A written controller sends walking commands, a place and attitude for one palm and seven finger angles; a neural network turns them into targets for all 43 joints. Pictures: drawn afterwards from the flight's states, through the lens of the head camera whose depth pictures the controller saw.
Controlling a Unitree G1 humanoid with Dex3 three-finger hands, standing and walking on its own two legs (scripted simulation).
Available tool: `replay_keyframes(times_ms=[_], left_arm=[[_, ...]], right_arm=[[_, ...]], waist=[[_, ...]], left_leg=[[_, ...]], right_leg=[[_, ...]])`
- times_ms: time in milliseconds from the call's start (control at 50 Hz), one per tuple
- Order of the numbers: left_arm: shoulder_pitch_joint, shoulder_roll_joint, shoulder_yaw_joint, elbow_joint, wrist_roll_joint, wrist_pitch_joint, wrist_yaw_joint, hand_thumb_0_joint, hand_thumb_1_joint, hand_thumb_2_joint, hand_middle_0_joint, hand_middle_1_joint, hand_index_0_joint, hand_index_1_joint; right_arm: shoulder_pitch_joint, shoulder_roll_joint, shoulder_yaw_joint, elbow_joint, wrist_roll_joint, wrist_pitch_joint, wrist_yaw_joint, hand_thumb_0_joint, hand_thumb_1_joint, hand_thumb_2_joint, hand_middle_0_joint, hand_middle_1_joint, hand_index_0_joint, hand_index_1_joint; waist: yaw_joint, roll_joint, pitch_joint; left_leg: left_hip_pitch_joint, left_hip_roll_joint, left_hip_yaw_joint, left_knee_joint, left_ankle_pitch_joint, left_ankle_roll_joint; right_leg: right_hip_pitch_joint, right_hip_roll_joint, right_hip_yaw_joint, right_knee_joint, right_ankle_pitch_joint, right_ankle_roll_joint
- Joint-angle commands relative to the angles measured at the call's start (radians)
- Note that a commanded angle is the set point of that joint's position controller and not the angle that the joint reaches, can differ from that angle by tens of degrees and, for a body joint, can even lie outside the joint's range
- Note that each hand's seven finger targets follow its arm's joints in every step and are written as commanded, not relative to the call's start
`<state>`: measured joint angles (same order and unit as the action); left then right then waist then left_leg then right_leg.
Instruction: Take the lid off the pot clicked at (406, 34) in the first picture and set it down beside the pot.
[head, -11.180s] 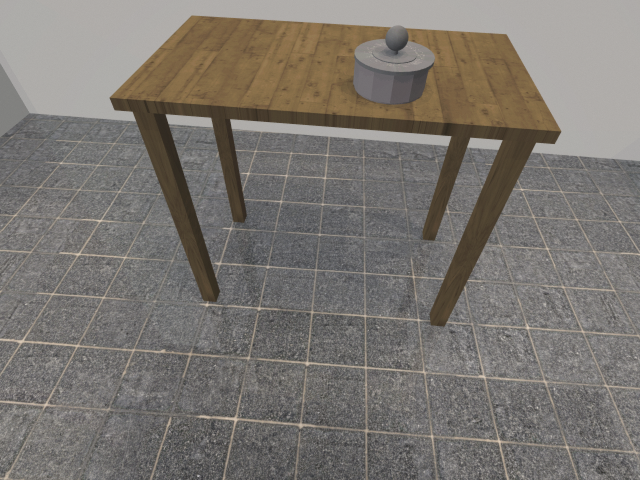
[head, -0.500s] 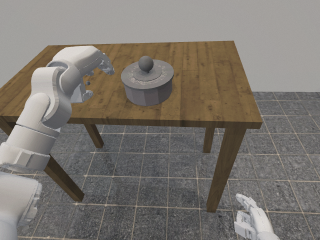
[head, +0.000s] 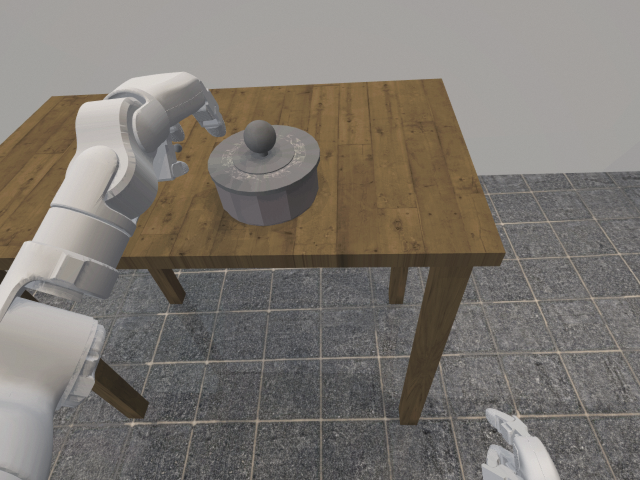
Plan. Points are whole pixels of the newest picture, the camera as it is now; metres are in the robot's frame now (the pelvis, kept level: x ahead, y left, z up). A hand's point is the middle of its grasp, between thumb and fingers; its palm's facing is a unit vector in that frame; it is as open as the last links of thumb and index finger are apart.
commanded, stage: move the open hand above the knob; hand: left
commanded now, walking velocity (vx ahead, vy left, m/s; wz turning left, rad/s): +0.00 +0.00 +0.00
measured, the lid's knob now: (259, 136) +0.55 +0.13 +0.16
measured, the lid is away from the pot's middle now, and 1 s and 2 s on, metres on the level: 0.00 0.00 0.00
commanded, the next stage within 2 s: lower the open fingers around the knob in 1.48 s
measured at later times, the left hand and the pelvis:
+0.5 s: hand (229, 104) +0.49 +0.14 +0.24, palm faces -0.25 -0.05 -0.97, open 10.1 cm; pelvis +0.02 +0.01 +0.00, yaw -1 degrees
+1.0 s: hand (236, 91) +0.52 +0.14 +0.24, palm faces -0.24 -0.06 -0.97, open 10.1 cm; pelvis +0.04 +0.01 +0.00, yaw -2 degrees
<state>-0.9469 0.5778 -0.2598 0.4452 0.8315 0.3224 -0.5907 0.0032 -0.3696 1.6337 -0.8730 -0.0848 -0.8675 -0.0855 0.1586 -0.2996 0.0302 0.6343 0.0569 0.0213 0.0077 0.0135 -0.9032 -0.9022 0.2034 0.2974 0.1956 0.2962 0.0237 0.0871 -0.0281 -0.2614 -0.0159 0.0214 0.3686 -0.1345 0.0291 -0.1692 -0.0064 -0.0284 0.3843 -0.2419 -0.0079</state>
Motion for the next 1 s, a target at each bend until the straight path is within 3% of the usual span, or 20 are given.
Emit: replay_keyframes(times_ms=[0, 20, 60, 100, 120, 160, 220, 240, 280, 340, 400, 420, 480, 560, 600, 640, 700, 780, 860, 980], left_arm=[[-0.567, 0.180, 0.090, -0.132, 0.012, -0.002, 0.047, 0.000, -0.379, 1.635, -0.860, -0.081, -0.860, -0.081], [-0.662, 0.205, 0.108, -0.175, 0.029, -0.014, 0.050, 0.000, -0.379, 1.635, -0.860, -0.081, -0.860, -0.081], [-0.654, 0.142, 0.060, -0.048, 0.030, -0.004, 0.055, 0.000, -0.379, 1.635, -0.860, -0.081, -0.860, -0.081], [-0.603, 0.200, 0.118, 0.026, 0.025, 0.001, 0.063, 0.000, -0.379, 1.635, -0.860, -0.081, -0.860, -0.081], [-0.701, 0.217, 0.122, -0.020, 0.049, -0.014, 0.062, 0.000, -0.379, 1.635, -0.860, -0.081, -0.860, -0.081], [-0.717, 0.143, 0.066, 0.007, 0.047, -0.014, 0.069, 0.000, -0.379, 1.635, -0.860, -0.081, -0.860, -0.081], [-0.743, 0.148, 0.074, 0.045, 0.054, -0.010, 0.069, 0.000, -0.379, 1.635, -0.860, -0.081, -0.860, -0.081], [-0.746, 0.098, 0.032, 0.099, 0.055, -0.005, 0.069, 0.000, -0.379, 1.635, -0.860, -0.081, -0.860, -0.081], [-0.764, 0.123, 0.055, 0.194, 0.058, 0.001, 0.074, 0.000, -0.379, 1.635, -0.860, -0.081, -0.860, -0.081], [-0.892, 0.141, 0.062, 0.147, 0.070, -0.030, 0.091, 0.000, -0.379, 1.635, -0.860, -0.081, -0.860, -0.081], [-0.844, 0.090, 0.037, 0.243, 0.052, -0.030, 0.098, 0.000, -0.379, 1.635, -0.860, -0.081, -0.860, -0.081], [-0.897, 0.130, 0.067, 0.256, 0.074, -0.036, 0.096, 0.000, -0.379, 1.635, -0.860, -0.081, -0.860, -0.081], [-0.920, 0.090, 0.031, 0.409, 0.079, -0.028, 0.103, 0.000, -0.379, 1.635, -0.860, -0.081, -0.860, -0.081], [-1.069, 0.101, 0.030, 0.346, 0.099, -0.070, 0.128, 0.000, -0.379, 1.635, -0.860, -0.081, -0.860, -0.081], [-0.995, 0.092, 0.042, 0.446, 0.086, -0.059, 0.128, 0.000, -0.379, 1.635, -0.860, -0.081, -0.860, -0.081], [-0.963, 0.164, 0.095, 0.492, 0.111, -0.057, 0.126, 0.000, -0.379, 1.635, -0.860, -0.081, -0.860, -0.081], [-0.929, 0.135, 0.072, 0.430, 0.105, -0.060, 0.124, 0.000, -0.379, 1.635, -0.860, -0.081, -0.860, -0.081], [-0.909, 0.206, 0.120, 0.433, 0.119, -0.050, 0.110, 0.000, -0.379, 1.635, -0.860, -0.081, -0.860, -0.081], [-0.964, 0.167, 0.084, 0.257, 0.111, -0.067, 0.109, 0.000, -0.379, 1.635, -0.860, -0.081, -0.860, -0.081], [-0.883, 0.121, 0.063, 0.291, 0.085, -0.029, 0.092, 0.000, -0.379, 1.635, -0.860, -0.081, -0.860, -0.081]], right_arm=[[-0.103, -0.109, -0.039, -0.135, 0.004, -0.046, -0.004, 0.000, -0.900, -0.900, 0.200, 0.300, 0.200, 0.300], [-0.087, -0.101, -0.037, -0.135, 0.000, -0.058, -0.005, 0.000, -0.900, -0.900, 0.200, 0.300, 0.200, 0.300], [-0.077, -0.094, -0.034, -0.110, 0.000, -0.055, -0.009, 0.000, -0.900, -0.900, 0.200, 0.300, 0.200, 0.300], [-0.048, -0.122, -0.044, -0.097, -0.006, -0.045, -0.010, 0.000, -0.900, -0.900, 0.200, 0.300, 0.200, 0.300], [-0.045, -0.112, -0.040, -0.103, -0.008, -0.051, -0.009, 0.000, -0.900, -0.900, 0.200, 0.300, 0.200, 0.300], [-0.051, -0.095, -0.038, -0.099, -0.005, -0.050, -0.005, 0.000, -0.900, -0.900, 0.200, 0.300, 0.200, 0.300], [-0.023, -0.109, -0.044, -0.092, -0.010, -0.048, -0.002, 0.000, -0.900, -0.900, 0.200, 0.300, 0.200, 0.300], [-0.027, -0.099, -0.042, -0.085, -0.008, -0.046, -0.003, 0.000, -0.900, -0.900, 0.200, 0.300, 0.200, 0.300], [0.009, -0.112, -0.045, -0.059, -0.010, -0.036, -0.008, 0.000, -0.900, -0.900, 0.200, 0.300, 0.200, 0.300], [0.027, -0.104, -0.049, -0.062, -0.015, -0.055, -0.010, 0.000, -0.900, -0.900, 0.200, 0.300, 0.200, 0.300], [0.078, -0.118, -0.060, -0.039, -0.017, -0.055, -0.008, 0.000, -0.900, -0.900, 0.200, 0.300, 0.200, 0.300], [0.088, -0.119, -0.058, -0.035, -0.021, -0.059, -0.009, 0.000, -0.900, -0.900, 0.200, 0.300, 0.200, 0.300], [0.125, -0.123, -0.060, -0.001, -0.017, -0.046, -0.013, 0.000, -0.900, -0.900, 0.200, 0.300, 0.200, 0.300], [0.174, -0.115, -0.071, 0.004, -0.025, -0.072, -0.012, 0.000, -0.900, -0.900, 0.200, 0.300, 0.200, 0.300], [0.214, -0.133, -0.085, 0.025, -0.026, -0.069, -0.013, 0.000, -0.900, -0.900, 0.200, 0.300, 0.200, 0.300], [0.216, -0.130, -0.081, 0.023, -0.031, -0.066, -0.009, 0.000, -0.900, -0.900, 0.200, 0.300, 0.200, 0.300], [0.227, -0.134, -0.092, 0.006, -0.031, -0.055, 0.000, 0.000, -0.900, -0.900, 0.200, 0.300, 0.200, 0.300], [0.224, -0.136, -0.091, -0.009, -0.029, -0.041, 0.004, 0.000, -0.900, -0.900, 0.200, 0.300, 0.200, 0.300], [0.219, -0.121, -0.098, -0.037, -0.024, -0.052, 0.011, 0.000, -0.900, -0.900, 0.200, 0.300, 0.200, 0.300], [0.193, -0.126, -0.094, -0.035, -0.020, -0.045, 0.014, 0.000, -0.900, -0.900, 0.200, 0.300, 0.200, 0.300]], waist=[[-0.025, -0.053, -0.352], [-0.030, -0.064, -0.401], [-0.042, -0.096, -0.337], [-0.030, -0.089, -0.344], [-0.034, -0.108, -0.391], [-0.041, -0.098, -0.390], [-0.047, -0.104, -0.403], [-0.056, -0.115, -0.368], [-0.065, -0.145, -0.322], [-0.071, -0.101, -0.416], [-0.078, -0.091, -0.402], [-0.083, -0.131, -0.410], [-0.104, -0.160, -0.333], [-0.120, -0.096, -0.472], [-0.124, -0.100, -0.443], [-0.107, -0.159, -0.443], [-0.097, -0.085, -0.484], [-0.092, -0.158, -0.436], [-0.102, -0.084, -0.505], [-0.099, -0.106, -0.416]], left_leg=[[0.259, -0.064, -0.003, 0.024, 0.259, 0.037], [0.277, -0.068, -0.003, 0.013, 0.273, 0.035], [0.254, -0.065, -0.007, 0.015, 0.240, 0.036], [0.239, -0.062, -0.005, 0.013, 0.239, 0.035], [0.244, -0.064, -0.006, 0.001, 0.264, 0.032], [0.258, -0.061, 0.000, 0.021, 0.288, 0.036], [0.254, -0.062, -0.007, 0.007, 0.299, 0.032], [0.249, -0.059, -0.006, 0.018, 0.288, 0.035], [0.215, -0.059, -0.003, 0.003, 0.233, 0.034], [0.267, -0.053, -0.011, 0.014, 0.278, 0.036], [0.260, -0.053, -0.012, 0.018, 0.308, 0.038], [0.249, -0.056, -0.008, 0.006, 0.304, 0.037], [0.190, -0.054, 0.001, 0.001, 0.231, 0.040], [0.261, -0.044, -0.005, 0.033, 0.324, 0.045], [0.241, -0.039, 0.000, 0.037, 0.359, 0.046], [0.206, -0.041, 0.010, 0.035, 0.348, 0.052], [0.227, -0.033, 0.014, 0.053, 0.456, 0.051], [0.188, -0.042, 0.031, 0.045, 0.392, 0.061], [0.273, -0.033, 0.014, 0.074, 0.504, 0.063], [0.258, -0.040, 0.007, 0.069, 0.429, 0.061]], right_leg=[[-0.002, 0.067, -0.001, -0.040, 0.291, -0.026], [0.011, 0.072, 0.006, -0.046, 0.296, -0.025], [-0.025, 0.070, -0.004, -0.040, 0.267, -0.024], [-0.007, 0.066, -0.001, -0.045, 0.287, -0.029], [0.017, 0.068, 0.003, -0.044, 0.303, -0.028], [0.006, 0.063, 0.003, -0.026, 0.323, -0.027], [0.007, 0.070, 0.004, -0.036, 0.327, -0.030], [-0.015, 0.067, 0.000, -0.029, 0.317, -0.029], [-0.031, 0.066, -0.005, -0.037, 0.288, -0.025], [-0.016, 0.068, 0.008, -0.029, 0.302, -0.029], [-0.026, 0.069, 0.002, -0.033, 0.330, -0.031], [-0.018, 0.073, 0.010, -0.040, 0.339, -0.027], [-0.051, 0.067, 0.004, -0.039, 0.303, -0.020], [-0.043, 0.065, 0.028, -0.022, 0.356, -0.024], [-0.047, 0.067, 0.022, -0.033, 0.390, -0.026], [-0.005, 0.060, 0.030, -0.022, 0.415, -0.018], [0.011, 0.055, 0.033, -0.011, 0.484, -0.021], [0.027, 0.053, 0.035, -0.016, 0.477, -0.008], [0.002, 0.058, 0.040, -0.006, 0.479, -0.010], [-0.050, 0.065, 0.019, -0.012, 0.404, -0.012]])
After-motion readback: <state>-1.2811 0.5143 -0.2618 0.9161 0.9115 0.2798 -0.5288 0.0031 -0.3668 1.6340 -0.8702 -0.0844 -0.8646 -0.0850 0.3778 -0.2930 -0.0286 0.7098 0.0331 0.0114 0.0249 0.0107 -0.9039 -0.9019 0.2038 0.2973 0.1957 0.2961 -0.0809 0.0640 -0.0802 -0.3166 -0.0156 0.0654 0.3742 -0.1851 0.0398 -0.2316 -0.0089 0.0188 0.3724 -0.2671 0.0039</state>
